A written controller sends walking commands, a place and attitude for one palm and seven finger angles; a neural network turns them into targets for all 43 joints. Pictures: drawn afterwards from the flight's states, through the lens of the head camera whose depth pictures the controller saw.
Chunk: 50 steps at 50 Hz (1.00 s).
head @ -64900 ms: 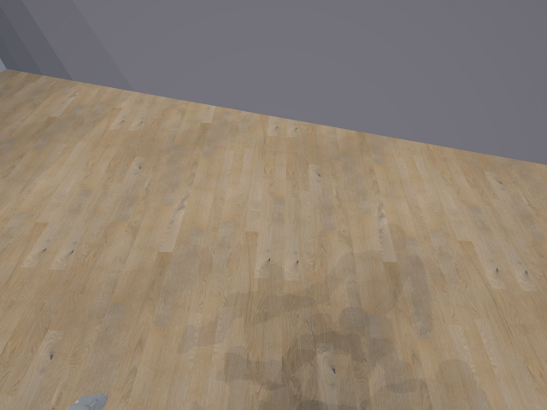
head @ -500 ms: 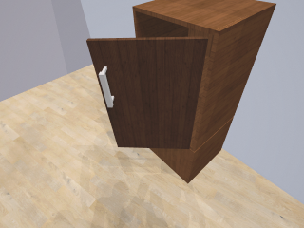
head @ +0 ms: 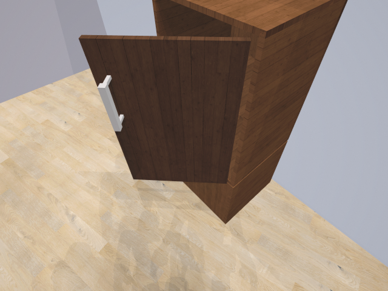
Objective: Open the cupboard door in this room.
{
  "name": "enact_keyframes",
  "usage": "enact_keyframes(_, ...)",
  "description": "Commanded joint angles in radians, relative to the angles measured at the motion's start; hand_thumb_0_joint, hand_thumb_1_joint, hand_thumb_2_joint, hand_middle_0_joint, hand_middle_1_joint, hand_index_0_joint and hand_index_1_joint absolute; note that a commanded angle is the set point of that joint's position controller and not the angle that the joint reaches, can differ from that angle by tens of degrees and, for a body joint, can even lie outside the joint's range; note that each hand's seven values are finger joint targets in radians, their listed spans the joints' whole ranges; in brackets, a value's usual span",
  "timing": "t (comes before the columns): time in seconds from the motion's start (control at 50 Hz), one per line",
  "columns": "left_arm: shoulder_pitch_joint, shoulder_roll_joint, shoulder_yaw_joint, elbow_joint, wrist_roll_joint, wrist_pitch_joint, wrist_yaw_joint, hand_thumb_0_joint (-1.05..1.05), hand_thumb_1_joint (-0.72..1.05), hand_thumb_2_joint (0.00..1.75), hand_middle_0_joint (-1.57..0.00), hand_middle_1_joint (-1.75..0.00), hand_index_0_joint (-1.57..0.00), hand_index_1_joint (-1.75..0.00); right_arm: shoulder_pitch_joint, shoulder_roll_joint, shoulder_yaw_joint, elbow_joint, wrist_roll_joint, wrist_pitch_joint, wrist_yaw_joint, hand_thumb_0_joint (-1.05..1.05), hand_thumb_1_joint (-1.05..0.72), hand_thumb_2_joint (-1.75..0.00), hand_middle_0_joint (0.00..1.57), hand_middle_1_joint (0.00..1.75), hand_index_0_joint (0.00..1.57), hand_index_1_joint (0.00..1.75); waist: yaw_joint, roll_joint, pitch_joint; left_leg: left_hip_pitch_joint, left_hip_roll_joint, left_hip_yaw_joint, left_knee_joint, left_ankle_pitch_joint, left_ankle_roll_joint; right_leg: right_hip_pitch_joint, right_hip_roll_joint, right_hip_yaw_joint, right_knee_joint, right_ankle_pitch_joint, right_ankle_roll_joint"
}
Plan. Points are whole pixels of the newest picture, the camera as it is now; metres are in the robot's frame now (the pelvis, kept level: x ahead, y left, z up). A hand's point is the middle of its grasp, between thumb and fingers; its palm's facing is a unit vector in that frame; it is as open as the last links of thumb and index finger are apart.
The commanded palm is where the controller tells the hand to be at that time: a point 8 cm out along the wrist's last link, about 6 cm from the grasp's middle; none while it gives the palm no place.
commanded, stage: come to a stop and stand still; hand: left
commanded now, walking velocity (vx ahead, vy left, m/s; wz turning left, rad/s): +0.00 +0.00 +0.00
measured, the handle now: (113, 104) +0.56 +0.25 +0.07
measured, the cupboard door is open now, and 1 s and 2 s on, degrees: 45 45 45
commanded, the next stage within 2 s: look again from close up in 0.52 s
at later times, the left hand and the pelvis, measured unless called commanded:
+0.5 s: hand out of the picture +0.04 +0.16 -0.17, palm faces +0.02 -0.98 -0.22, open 7.3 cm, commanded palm none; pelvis +0.02 -0.02 +0.00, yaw +0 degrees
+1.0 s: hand out of the picture +0.02 +0.17 -0.17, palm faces +0.03 -0.98 -0.20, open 7.4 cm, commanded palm none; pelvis +0.02 -0.01 +0.00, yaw +0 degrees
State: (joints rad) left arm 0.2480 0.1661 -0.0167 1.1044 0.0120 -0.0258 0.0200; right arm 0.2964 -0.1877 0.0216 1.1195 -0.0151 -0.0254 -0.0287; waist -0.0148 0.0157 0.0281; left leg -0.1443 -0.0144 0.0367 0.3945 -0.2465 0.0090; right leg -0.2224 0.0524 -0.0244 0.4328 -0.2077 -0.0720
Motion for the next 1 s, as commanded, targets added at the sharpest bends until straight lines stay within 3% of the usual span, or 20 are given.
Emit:
enact_keyframes(0.0, 0.050, 0.129, 0.023, -0.036, -0.006, -0.019, 0.012, 0.00, 0.90, 0.90, -0.20, -0.30, -0.20, -0.30, 0.052, -0.081, -0.016, -0.027, 0.003, -0.017, -0.005, 0.00, -0.90, -0.90, 0.20, 0.30, 0.20, 0.30, 0.013, -0.010, 0.000, -0.056, 0.100, -0.076, -0.054, 0.110, 0.019, 0.080, -0.167, 0.166, -0.084, 0.180, 0.007)
enact_keyframes(0.08, 0.048, 0.125, 0.023, -0.034, -0.006, -0.018, 0.015, 0.00, 0.90, 0.90, -0.20, -0.30, -0.20, -0.30, 0.057, -0.066, -0.018, -0.020, 0.003, -0.012, -0.007, 0.00, -0.90, -0.90, 0.20, 0.30, 0.20, 0.30, 0.012, -0.044, 0.013, -0.052, 0.101, -0.068, -0.053, 0.099, 0.014, 0.080, -0.166, 0.162, -0.093, 0.194, 0.010)
enact_keyframes(0.36, 0.058, 0.128, 0.035, -0.041, -0.006, -0.018, 0.021, 0.00, 0.90, 0.90, -0.20, -0.30, -0.20, -0.30, 0.057, -0.066, -0.027, -0.020, 0.004, -0.010, -0.015, 0.00, -0.90, -0.90, 0.20, 0.30, 0.20, 0.30, 0.013, -0.047, -0.009, -0.027, 0.101, -0.055, -0.039, 0.122, 0.007, 0.123, -0.169, 0.166, -0.095, 0.323, 0.031)
enact_keyframes(0.48, 0.061, 0.122, 0.036, -0.038, -0.004, -0.015, 0.019, 0.00, 0.90, 0.90, -0.20, -0.30, -0.20, -0.30, 0.052, -0.056, -0.025, -0.016, 0.003, -0.010, -0.017, 0.00, -0.90, -0.90, 0.20, 0.30, 0.20, 0.30, 0.016, -0.024, 0.020, -0.022, 0.106, -0.058, -0.052, 0.129, 0.009, 0.103, -0.160, 0.156, -0.104, 0.275, 0.027)
enact_keyframes(0.52, 0.060, 0.124, 0.036, -0.036, -0.006, -0.016, 0.018, 0.00, 0.90, 0.90, -0.20, -0.30, -0.20, -0.30, 0.054, -0.066, -0.025, -0.016, 0.003, -0.010, -0.017, 0.00, -0.90, -0.90, 0.20, 0.30, 0.20, 0.30, 0.015, -0.012, -0.001, -0.015, 0.109, -0.062, -0.052, 0.132, 0.008, 0.109, -0.161, 0.157, -0.101, 0.267, 0.022)
enact_keyframes(0.68, 0.067, 0.114, 0.032, -0.031, -0.004, -0.013, 0.016, 0.00, 0.90, 0.90, -0.20, -0.30, -0.20, -0.30, 0.053, -0.056, -0.023, -0.009, 0.003, -0.010, -0.017, 0.00, -0.90, -0.90, 0.20, 0.30, 0.20, 0.30, 0.019, -0.031, 0.044, -0.028, 0.111, -0.066, -0.064, 0.107, 0.012, 0.085, -0.156, 0.153, -0.117, 0.196, 0.020)
enact_keyframes(0.72, 0.067, 0.117, 0.033, -0.032, -0.006, -0.013, 0.015, 0.00, 0.90, 0.90, -0.20, -0.30, -0.20, -0.30, 0.056, -0.063, -0.023, -0.009, 0.002, -0.010, -0.016, 0.00, -0.90, -0.90, 0.20, 0.30, 0.20, 0.30, 0.019, -0.011, 0.032, -0.028, 0.106, -0.070, -0.062, 0.103, 0.011, 0.087, -0.159, 0.159, -0.120, 0.176, 0.018)
enact_keyframes(0.78, 0.068, 0.112, 0.033, -0.032, -0.004, -0.013, 0.016, 0.00, 0.90, 0.90, -0.20, -0.30, -0.20, -0.30, 0.063, -0.055, -0.023, -0.006, 0.002, -0.010, -0.016, 0.00, -0.90, -0.90, 0.20, 0.30, 0.20, 0.30, 0.017, -0.035, 0.032, -0.027, 0.108, -0.070, -0.064, 0.102, 0.012, 0.088, -0.156, 0.156, -0.121, 0.173, 0.017)
enact_keyframes(0.98, 0.074, 0.098, 0.031, -0.028, -0.004, -0.012, 0.015, 0.00, 0.90, 0.90, -0.20, -0.30, -0.20, -0.30, 0.073, -0.048, -0.024, 0.003, 0.002, -0.013, -0.017, 0.00, -0.90, -0.90, 0.20, 0.30, 0.20, 0.30, 0.019, -0.024, 0.037, -0.029, 0.114, -0.080, -0.071, 0.113, 0.015, 0.079, -0.152, 0.149, -0.107, 0.160, 0.009)
